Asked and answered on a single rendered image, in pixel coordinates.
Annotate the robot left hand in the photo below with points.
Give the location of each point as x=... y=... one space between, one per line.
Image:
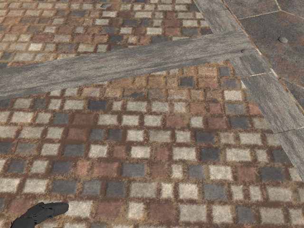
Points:
x=39 y=213

